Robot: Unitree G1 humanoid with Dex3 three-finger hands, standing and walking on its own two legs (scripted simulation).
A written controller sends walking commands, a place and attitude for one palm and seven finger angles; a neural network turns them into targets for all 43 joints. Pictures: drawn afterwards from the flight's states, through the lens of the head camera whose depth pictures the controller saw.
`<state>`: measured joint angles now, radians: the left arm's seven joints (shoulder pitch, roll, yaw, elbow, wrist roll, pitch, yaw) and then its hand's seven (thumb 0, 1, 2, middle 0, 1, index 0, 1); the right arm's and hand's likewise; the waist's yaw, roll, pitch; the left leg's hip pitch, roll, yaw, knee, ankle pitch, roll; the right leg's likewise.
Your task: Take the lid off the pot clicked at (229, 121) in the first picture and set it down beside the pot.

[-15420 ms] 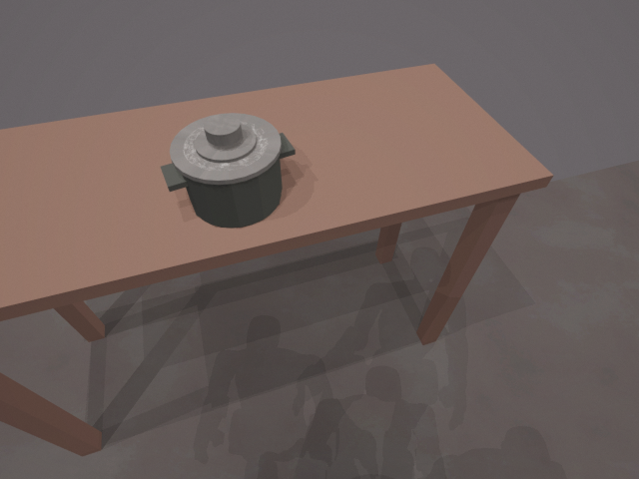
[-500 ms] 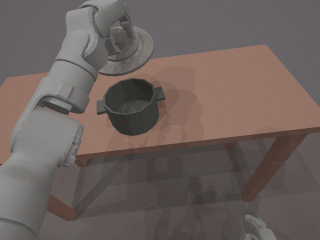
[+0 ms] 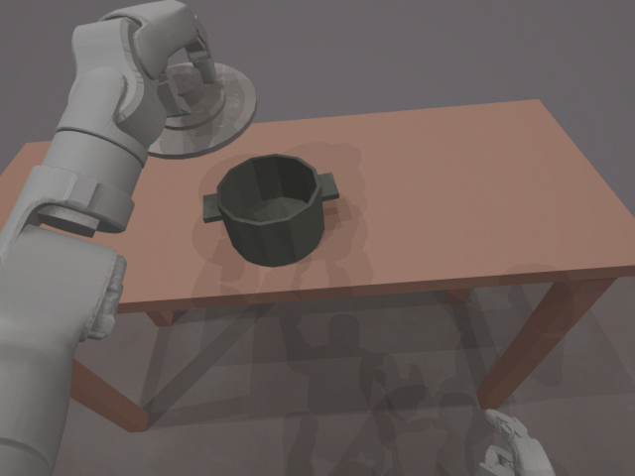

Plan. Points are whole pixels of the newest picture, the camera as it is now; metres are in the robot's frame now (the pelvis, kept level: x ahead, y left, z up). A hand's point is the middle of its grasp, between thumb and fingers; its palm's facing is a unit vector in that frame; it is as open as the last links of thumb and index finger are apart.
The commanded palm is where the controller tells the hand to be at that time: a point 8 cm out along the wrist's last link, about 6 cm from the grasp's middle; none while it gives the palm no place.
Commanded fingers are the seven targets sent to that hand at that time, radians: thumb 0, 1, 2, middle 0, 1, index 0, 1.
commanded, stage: move the lid sideways beside the pot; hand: left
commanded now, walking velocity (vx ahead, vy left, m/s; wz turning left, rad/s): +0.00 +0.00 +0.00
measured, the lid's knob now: (180, 86) +0.50 +0.16 +0.26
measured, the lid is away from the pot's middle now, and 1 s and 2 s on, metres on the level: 0.08 0.19 0.24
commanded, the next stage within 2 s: lower the lid onto the table in 1.56 s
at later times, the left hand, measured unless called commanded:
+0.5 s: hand (128, 96) +0.46 +0.21 +0.27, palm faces -0.19 -0.07 -0.98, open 8.3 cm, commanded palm +0.44 +0.22 +0.35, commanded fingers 0.00 0.50 1.16 -0.81 -0.94 -0.83 -0.94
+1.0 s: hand (72, 105) +0.45 +0.27 +0.27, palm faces -0.20 -0.08 -0.98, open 8.3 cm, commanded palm +0.43 +0.28 +0.35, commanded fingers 0.00 0.50 1.16 -0.81 -0.94 -0.83 -0.94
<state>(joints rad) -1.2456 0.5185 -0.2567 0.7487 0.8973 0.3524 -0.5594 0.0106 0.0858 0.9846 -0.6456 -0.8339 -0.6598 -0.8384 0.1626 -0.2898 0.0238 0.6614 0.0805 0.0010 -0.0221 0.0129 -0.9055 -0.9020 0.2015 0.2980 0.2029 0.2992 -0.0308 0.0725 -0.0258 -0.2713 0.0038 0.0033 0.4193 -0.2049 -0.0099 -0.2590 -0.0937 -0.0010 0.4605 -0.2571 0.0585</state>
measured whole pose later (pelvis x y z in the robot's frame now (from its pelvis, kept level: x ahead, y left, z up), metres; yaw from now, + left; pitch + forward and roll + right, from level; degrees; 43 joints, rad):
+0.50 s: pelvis -0.01 +0.01 +0.00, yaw +0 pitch +4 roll +1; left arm -1.23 0.63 -0.20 0.77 0.93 0.29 -0.60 0.01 0.09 0.98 -0.64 -0.84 -0.66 -0.84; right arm 0.21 -0.29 0.03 0.66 0.08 0.04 -0.02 0.01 -0.90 -0.90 0.20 0.30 0.20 0.30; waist -0.05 0.07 -0.01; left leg -0.30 0.00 0.00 0.44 -0.20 0.00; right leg -0.28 -0.09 0.00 0.45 -0.24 0.06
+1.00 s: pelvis +0.00 +0.00 +0.00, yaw +0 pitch +4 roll +0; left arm -1.18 0.76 -0.14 0.75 0.93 0.23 -0.63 0.01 0.09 0.98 -0.64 -0.84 -0.66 -0.84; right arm 0.20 -0.31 0.02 0.63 0.10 0.10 -0.02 0.01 -0.91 -0.90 0.20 0.30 0.20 0.30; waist -0.05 0.07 0.00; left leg -0.32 0.02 -0.01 0.45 -0.21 -0.01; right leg -0.27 -0.08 -0.02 0.42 -0.23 0.06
